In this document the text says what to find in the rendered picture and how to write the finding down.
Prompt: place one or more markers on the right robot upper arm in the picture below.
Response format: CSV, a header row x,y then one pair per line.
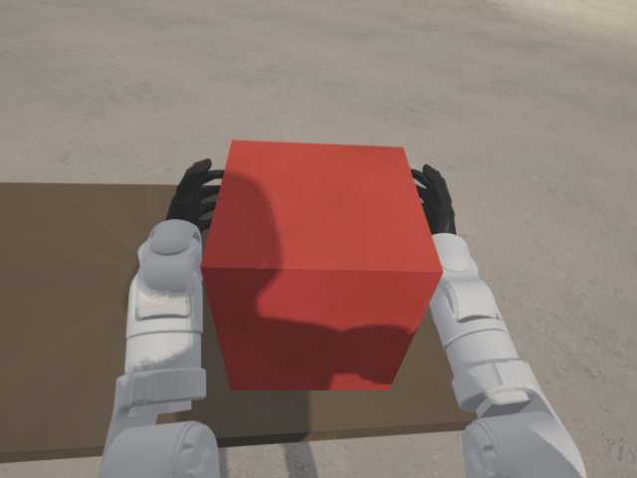
x,y
522,445

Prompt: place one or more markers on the table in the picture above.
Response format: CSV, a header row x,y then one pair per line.
x,y
68,254

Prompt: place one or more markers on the carton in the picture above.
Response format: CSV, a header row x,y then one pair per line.
x,y
319,265

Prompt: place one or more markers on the robot right hand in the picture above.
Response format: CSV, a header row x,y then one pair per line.
x,y
437,204

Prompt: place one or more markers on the robot left forearm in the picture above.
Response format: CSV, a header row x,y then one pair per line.
x,y
162,371

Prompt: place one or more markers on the robot left hand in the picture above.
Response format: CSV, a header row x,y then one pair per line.
x,y
185,203

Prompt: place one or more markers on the left robot upper arm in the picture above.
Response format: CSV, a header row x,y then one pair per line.
x,y
185,449

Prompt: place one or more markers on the robot right forearm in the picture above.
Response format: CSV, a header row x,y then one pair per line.
x,y
489,377

